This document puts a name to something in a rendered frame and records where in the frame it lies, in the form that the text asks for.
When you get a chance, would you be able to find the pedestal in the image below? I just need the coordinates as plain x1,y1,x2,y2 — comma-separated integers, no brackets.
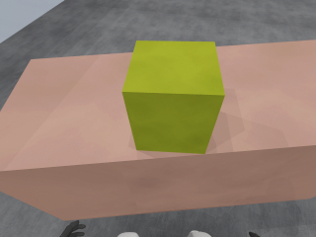
0,39,316,221

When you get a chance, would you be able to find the carton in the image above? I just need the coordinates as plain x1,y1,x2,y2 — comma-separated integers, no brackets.
121,40,225,154

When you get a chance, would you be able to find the robot left hand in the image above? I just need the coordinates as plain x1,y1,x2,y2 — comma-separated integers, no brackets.
60,220,86,237

